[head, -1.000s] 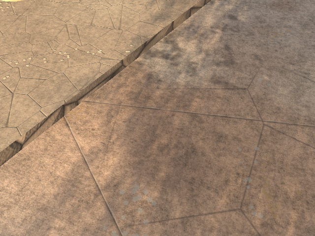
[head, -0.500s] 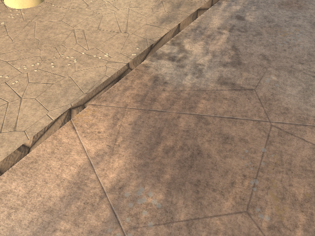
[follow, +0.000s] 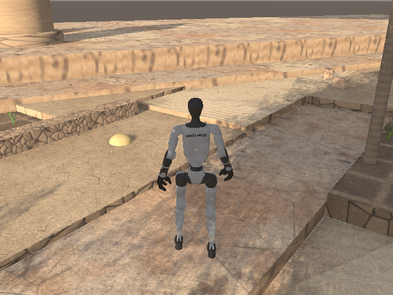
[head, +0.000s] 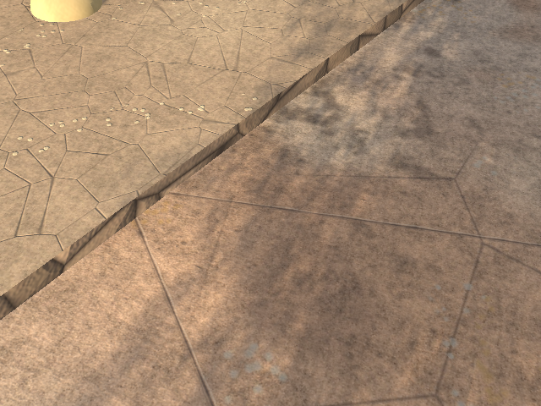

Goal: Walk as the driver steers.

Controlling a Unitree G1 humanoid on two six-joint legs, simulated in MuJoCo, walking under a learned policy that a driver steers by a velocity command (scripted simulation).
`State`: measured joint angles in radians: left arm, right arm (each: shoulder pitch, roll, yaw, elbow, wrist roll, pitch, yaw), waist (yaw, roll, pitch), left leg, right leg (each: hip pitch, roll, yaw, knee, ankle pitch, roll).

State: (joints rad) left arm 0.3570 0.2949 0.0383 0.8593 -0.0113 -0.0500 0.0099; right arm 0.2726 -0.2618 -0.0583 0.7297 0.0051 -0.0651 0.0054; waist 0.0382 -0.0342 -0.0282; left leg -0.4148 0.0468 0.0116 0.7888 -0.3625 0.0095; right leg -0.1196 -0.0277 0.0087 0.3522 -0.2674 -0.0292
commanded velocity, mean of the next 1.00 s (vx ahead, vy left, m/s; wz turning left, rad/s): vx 0.91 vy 0.00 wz -0.03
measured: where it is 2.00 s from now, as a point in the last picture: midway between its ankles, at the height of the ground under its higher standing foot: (356, 140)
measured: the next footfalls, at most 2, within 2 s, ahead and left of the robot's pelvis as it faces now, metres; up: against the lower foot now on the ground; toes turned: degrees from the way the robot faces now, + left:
left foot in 0.10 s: +0.09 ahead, +0.15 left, +0.00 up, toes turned +2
right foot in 0.56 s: +0.53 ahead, -0.06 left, +0.00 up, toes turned -4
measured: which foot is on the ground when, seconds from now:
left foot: up 0.00-0.08, down 0.10-0.58, up 0.60-1.00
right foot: down 0.00-0.08, up 0.10-0.54, down 0.56-1.00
